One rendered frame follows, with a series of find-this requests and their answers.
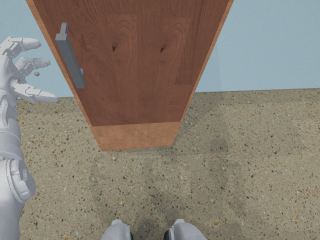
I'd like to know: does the robot right thigh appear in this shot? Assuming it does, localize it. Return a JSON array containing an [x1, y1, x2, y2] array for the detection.
[[168, 222, 207, 240]]

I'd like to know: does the robot thigh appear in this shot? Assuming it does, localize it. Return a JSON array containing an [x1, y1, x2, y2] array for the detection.
[[100, 223, 131, 240], [168, 222, 207, 240]]

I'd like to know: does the robot left forearm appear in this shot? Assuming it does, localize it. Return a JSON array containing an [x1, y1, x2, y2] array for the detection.
[[0, 89, 24, 162]]

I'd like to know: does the robot left thigh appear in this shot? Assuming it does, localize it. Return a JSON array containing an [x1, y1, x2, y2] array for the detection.
[[100, 223, 131, 240]]

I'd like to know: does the handle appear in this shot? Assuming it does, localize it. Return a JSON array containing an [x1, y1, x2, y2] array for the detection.
[[55, 22, 85, 89]]

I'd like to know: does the cupboard door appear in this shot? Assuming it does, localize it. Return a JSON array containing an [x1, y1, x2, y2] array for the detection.
[[33, 0, 229, 127]]

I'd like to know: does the robot left upper arm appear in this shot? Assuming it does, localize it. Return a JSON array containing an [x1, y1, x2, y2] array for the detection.
[[0, 158, 36, 240]]

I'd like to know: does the left robot hand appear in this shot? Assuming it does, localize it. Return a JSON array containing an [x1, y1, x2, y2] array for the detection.
[[0, 36, 58, 104]]

